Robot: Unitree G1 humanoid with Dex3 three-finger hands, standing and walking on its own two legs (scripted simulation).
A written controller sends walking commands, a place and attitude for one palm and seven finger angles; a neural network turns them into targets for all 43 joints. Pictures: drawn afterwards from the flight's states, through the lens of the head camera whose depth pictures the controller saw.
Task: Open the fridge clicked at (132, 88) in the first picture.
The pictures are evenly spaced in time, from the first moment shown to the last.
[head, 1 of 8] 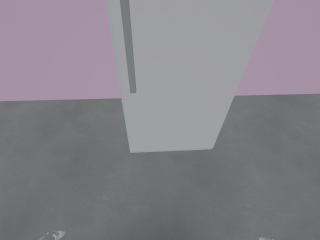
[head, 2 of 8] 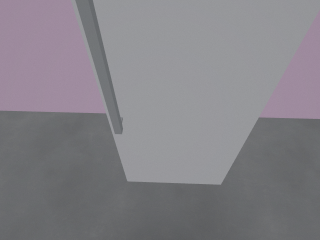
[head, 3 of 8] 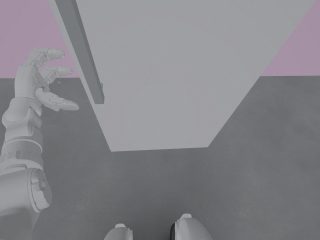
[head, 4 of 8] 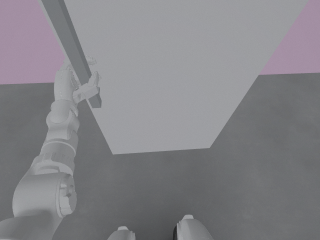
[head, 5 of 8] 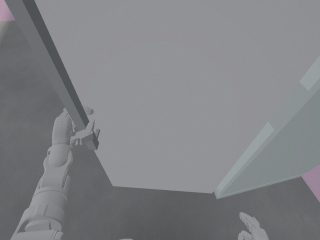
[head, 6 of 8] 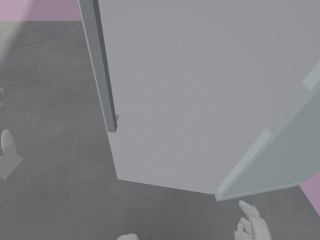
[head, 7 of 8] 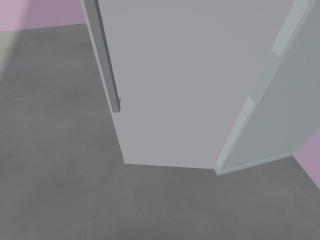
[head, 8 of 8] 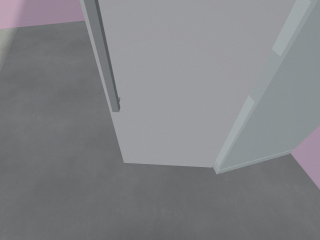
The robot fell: no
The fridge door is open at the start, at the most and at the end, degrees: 0 77 71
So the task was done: yes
